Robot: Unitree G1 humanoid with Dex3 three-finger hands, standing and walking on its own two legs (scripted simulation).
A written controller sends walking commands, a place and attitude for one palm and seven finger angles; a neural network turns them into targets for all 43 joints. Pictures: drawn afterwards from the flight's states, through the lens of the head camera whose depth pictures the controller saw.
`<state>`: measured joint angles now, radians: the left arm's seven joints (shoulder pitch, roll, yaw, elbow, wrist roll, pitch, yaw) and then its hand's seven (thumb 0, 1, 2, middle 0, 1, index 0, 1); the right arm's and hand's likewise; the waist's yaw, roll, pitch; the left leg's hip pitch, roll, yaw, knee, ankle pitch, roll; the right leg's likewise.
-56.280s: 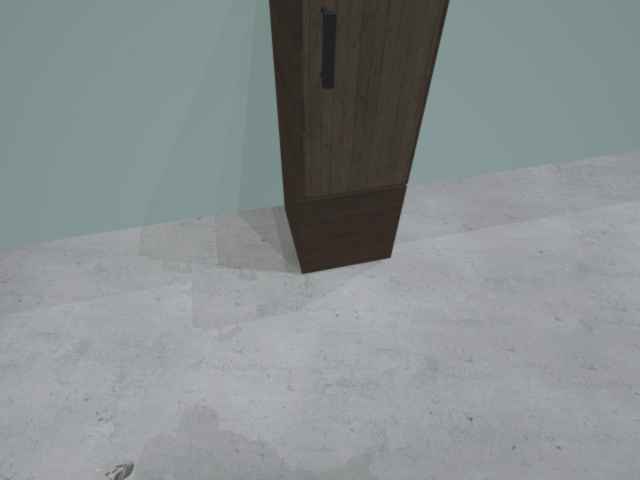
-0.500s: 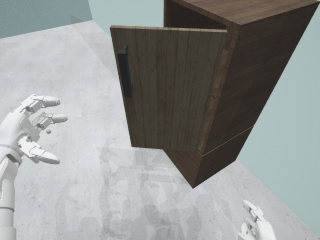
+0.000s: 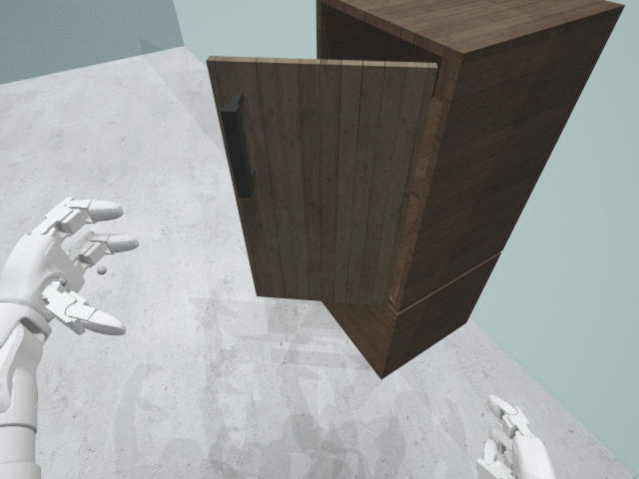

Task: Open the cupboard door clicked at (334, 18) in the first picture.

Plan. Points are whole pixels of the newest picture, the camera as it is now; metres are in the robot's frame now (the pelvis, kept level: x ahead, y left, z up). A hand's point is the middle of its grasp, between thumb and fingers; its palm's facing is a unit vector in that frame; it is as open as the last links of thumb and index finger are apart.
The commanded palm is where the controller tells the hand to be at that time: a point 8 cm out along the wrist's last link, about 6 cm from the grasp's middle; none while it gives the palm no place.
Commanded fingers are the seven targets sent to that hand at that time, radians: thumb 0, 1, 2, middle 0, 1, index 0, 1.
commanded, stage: move the hooked fingers beside the handle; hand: left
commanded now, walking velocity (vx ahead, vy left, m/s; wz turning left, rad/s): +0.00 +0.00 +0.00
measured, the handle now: (242, 147) +0.57 +0.18 +0.13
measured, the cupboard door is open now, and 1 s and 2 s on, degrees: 52 52 52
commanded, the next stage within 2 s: none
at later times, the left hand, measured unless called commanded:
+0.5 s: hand (141, 220) +0.37 +0.26 +0.14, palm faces +0.02 -1.00 +0.00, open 14.0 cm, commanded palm +0.35 +0.31 +0.14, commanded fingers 0.00 -0.50 0.30 -0.30 -1.20 -0.30 -1.20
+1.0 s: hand (177, 187) +0.44 +0.24 +0.15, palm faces -0.01 -1.00 +0.01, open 14.0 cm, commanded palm +0.42 +0.30 +0.14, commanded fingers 0.00 -0.50 0.30 -0.30 -1.20 -0.30 -1.20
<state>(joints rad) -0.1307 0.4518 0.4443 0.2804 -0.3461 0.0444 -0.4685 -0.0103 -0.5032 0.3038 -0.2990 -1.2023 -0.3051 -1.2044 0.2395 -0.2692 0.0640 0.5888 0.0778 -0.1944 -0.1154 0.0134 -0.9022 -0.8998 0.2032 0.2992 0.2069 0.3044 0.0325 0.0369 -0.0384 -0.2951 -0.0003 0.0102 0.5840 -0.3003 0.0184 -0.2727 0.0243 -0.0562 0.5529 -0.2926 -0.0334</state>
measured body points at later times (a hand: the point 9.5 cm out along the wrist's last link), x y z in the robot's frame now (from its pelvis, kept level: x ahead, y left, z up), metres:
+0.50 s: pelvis +0.00 +0.00 +0.00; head +0.01 +0.00 +0.45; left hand +0.37 +0.32 +0.15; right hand +0.12 -0.26 -0.09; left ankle +0.00 +0.11 -0.73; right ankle +0.00 -0.10 -0.73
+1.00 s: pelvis +0.01 +0.02 +0.00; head +0.04 +0.02 +0.44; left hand +0.44 +0.30 +0.15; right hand +0.09 -0.25 -0.11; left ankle +0.00 +0.11 -0.73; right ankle +0.00 -0.10 -0.73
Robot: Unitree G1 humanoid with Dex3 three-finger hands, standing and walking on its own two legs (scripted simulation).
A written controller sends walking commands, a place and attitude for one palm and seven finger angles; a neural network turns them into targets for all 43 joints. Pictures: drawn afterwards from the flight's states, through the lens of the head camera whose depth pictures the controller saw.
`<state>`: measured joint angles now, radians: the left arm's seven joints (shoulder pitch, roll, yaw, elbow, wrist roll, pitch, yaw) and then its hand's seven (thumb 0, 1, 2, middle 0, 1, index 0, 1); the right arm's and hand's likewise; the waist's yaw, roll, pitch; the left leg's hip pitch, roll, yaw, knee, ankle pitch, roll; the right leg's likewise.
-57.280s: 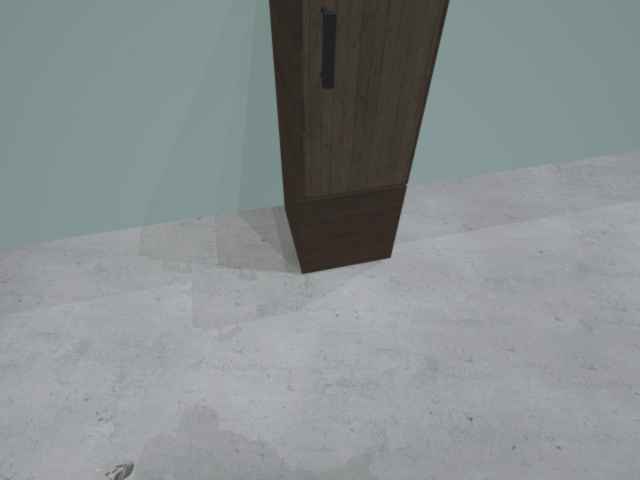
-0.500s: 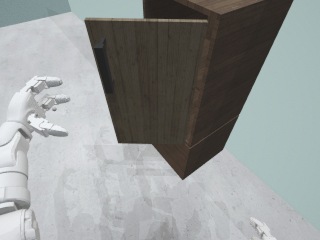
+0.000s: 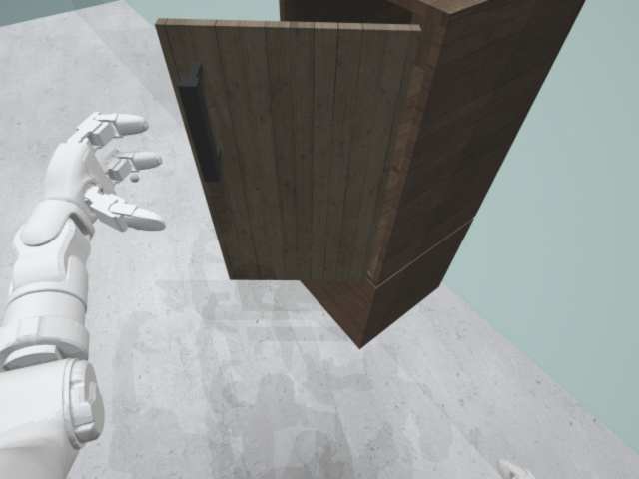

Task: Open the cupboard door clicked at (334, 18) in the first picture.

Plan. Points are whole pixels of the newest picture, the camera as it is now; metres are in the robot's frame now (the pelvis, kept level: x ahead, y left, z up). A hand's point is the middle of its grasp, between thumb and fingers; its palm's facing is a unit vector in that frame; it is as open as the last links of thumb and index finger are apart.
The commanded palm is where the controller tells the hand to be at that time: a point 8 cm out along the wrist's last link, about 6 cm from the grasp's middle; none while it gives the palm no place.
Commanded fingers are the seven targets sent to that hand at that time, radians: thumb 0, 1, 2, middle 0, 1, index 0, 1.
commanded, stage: move the hooked fingers beside the handle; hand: left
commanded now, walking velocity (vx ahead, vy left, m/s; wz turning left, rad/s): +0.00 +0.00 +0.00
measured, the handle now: (205, 125) +0.56 +0.18 +0.13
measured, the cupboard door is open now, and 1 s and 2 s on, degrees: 52 52 52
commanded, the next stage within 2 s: slide the fingers in behind the handle in 1.36 s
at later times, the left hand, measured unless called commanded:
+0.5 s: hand (148, 145) +0.49 +0.23 +0.15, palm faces +0.02 -1.00 +0.01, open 14.0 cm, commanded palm +0.48 +0.29 +0.14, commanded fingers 0.00 -0.50 0.30 -0.30 -1.20 -0.30 -1.20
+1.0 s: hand (151, 139) +0.52 +0.24 +0.14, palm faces +0.02 -1.00 -0.01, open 14.0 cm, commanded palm +0.50 +0.29 +0.13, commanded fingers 0.00 -0.50 0.30 -0.30 -1.20 -0.30 -1.20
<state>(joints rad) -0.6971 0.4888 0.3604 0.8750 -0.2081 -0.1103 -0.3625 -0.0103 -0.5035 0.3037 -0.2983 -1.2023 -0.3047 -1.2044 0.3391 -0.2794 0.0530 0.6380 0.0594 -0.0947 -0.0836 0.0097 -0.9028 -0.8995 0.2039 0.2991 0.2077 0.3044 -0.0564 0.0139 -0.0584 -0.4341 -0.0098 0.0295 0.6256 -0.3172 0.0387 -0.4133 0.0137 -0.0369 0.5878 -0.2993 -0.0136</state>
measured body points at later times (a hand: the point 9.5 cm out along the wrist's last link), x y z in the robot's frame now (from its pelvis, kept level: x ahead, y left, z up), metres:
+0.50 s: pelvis +0.00 -0.01 -0.01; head +0.08 +0.01 +0.43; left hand +0.49 +0.29 +0.15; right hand +0.00 -0.29 -0.11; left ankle +0.00 +0.09 -0.73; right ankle -0.01 -0.11 -0.73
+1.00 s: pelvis +0.02 +0.01 -0.01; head +0.11 +0.02 +0.43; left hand +0.51 +0.29 +0.14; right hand +0.00 -0.26 -0.12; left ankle +0.00 +0.09 -0.73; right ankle -0.01 -0.11 -0.73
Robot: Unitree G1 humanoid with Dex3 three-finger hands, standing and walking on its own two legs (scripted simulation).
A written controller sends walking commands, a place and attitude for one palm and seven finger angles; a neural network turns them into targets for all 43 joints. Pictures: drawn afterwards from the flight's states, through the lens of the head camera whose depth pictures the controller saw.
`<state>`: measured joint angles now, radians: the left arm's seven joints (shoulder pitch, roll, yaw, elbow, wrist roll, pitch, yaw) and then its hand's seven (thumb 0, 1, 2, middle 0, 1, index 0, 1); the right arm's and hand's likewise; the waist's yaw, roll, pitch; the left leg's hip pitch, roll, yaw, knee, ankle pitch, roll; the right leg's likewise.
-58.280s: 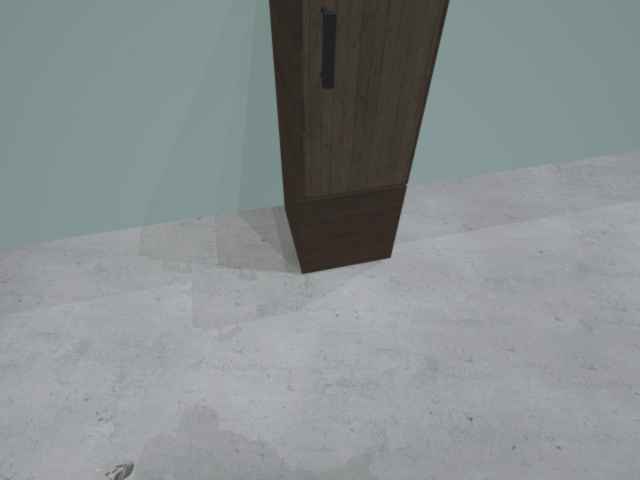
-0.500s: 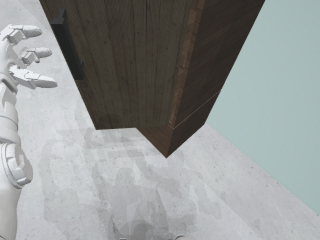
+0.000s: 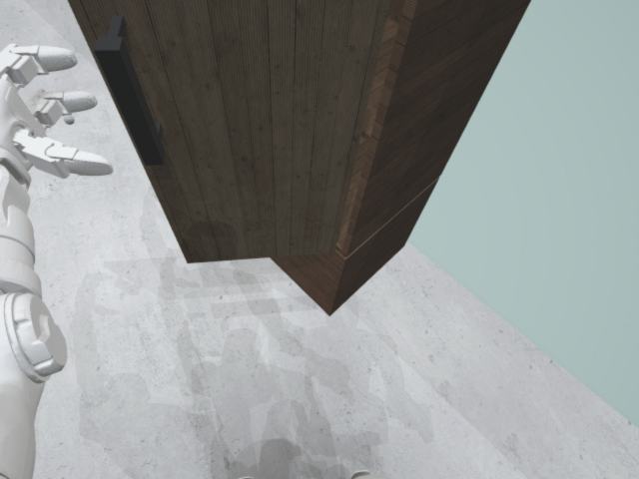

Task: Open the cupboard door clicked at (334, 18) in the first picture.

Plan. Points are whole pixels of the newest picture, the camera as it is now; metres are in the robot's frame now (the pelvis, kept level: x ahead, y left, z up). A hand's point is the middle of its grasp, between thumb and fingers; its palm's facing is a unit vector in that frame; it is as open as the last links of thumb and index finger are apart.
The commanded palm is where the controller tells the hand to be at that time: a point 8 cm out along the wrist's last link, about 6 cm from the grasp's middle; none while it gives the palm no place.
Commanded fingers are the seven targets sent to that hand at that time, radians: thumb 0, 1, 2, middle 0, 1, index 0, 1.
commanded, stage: move the hooked fingers beside the handle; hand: left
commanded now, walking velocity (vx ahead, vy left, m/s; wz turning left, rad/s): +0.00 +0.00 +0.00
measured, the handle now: (137, 97) +0.54 +0.19 +0.14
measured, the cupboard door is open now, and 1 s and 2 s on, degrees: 52 52 52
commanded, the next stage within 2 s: slide the fingers in behind the handle in 0.36 s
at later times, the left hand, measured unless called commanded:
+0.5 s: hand (79, 130) +0.48 +0.24 +0.15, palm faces +0.07 -1.00 +0.00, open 14.0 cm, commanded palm +0.46 +0.28 +0.14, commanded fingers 0.00 -0.50 0.30 -0.30 -1.20 -0.30 -1.20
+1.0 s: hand (111, 124) +0.49 +0.21 +0.15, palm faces +0.05 -1.00 +0.00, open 14.0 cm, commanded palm +0.46 +0.25 +0.14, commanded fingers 0.00 -0.50 0.30 -0.30 -1.20 -0.30 -1.20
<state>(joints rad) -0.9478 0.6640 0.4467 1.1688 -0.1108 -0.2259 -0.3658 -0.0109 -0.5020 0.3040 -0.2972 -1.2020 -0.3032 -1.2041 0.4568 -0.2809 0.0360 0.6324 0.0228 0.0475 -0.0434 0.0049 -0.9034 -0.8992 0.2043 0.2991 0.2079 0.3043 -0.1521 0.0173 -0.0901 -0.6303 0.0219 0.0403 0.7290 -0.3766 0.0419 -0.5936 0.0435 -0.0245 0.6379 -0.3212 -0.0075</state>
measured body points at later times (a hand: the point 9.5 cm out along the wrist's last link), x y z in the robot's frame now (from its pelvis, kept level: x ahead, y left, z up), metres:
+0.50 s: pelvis -0.01 -0.01 +0.00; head +0.07 +0.01 +0.44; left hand +0.47 +0.29 +0.15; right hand +0.01 -0.28 -0.11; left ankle -0.02 +0.08 -0.72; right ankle -0.02 -0.12 -0.72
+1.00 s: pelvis -0.02 -0.01 +0.00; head +0.06 +0.00 +0.44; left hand +0.48 +0.26 +0.15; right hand -0.02 -0.28 -0.11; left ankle -0.02 +0.08 -0.72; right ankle -0.02 -0.12 -0.72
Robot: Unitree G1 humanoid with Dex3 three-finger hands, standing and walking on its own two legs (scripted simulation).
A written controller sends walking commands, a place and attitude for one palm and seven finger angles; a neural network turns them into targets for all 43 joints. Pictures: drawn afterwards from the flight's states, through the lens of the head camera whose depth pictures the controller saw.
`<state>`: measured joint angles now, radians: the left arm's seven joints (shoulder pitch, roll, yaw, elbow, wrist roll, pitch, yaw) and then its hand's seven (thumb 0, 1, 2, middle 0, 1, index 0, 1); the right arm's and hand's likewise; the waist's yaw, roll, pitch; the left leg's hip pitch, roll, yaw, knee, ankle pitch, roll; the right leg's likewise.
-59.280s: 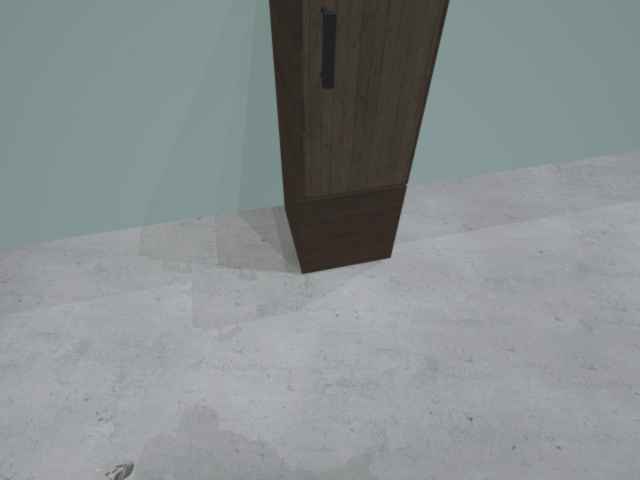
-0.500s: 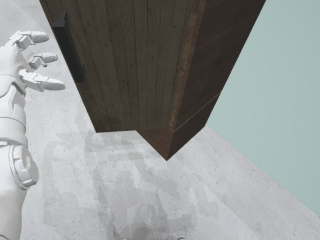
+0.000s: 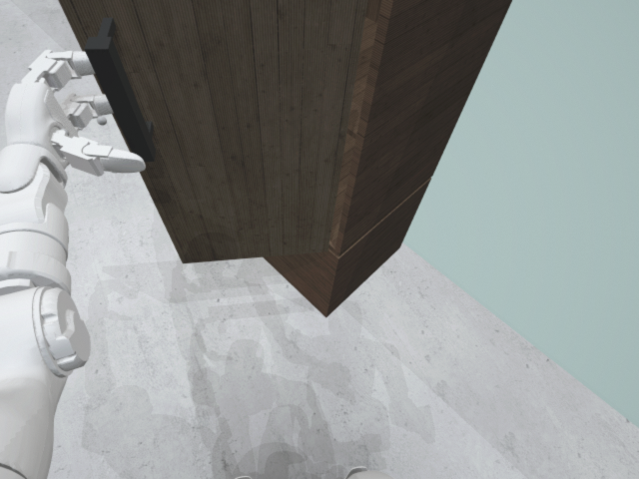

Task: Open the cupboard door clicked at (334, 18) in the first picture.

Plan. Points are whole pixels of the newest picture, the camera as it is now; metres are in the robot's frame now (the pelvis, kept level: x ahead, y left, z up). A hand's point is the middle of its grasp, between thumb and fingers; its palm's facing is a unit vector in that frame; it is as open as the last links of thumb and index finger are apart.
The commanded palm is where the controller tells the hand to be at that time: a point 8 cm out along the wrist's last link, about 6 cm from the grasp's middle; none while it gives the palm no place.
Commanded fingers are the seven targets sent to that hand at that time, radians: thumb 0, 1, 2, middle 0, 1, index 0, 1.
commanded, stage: slide the fingers in behind the handle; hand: left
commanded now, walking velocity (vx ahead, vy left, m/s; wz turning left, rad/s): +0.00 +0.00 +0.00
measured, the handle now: (128, 95) +0.56 +0.20 +0.15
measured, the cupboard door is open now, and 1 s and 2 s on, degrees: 52 52 52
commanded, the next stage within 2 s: close the thumb around the handle in 1.06 s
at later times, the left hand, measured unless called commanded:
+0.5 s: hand (131, 126) +0.50 +0.19 +0.15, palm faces +0.04 -1.00 +0.01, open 14.0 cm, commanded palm +0.48 +0.23 +0.14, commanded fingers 0.00 -0.50 0.30 -0.30 -1.20 -0.30 -1.20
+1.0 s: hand (145, 123) +0.51 +0.17 +0.14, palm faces +0.06 -1.00 +0.00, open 14.0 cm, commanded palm +0.48 +0.22 +0.14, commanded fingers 0.00 -0.50 0.30 -0.30 -1.20 -0.30 -1.20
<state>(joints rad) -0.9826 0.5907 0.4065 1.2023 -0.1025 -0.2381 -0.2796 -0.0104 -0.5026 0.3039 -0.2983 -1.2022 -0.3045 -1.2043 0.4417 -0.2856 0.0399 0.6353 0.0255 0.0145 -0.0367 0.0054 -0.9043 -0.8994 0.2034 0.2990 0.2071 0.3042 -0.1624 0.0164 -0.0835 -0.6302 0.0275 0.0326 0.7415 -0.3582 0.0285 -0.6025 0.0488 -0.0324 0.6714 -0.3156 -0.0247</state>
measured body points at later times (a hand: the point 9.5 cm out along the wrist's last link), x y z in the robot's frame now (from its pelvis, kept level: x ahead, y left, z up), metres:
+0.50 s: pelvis +0.01 +0.00 +0.00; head +0.08 +0.01 +0.44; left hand +0.49 +0.24 +0.15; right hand +0.03 -0.26 -0.11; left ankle +0.00 +0.10 -0.71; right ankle +0.00 -0.11 -0.71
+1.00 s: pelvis +0.00 -0.01 +0.00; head +0.08 +0.00 +0.44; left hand +0.50 +0.23 +0.15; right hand -0.01 -0.28 -0.11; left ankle +0.00 +0.10 -0.71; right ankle +0.00 -0.11 -0.71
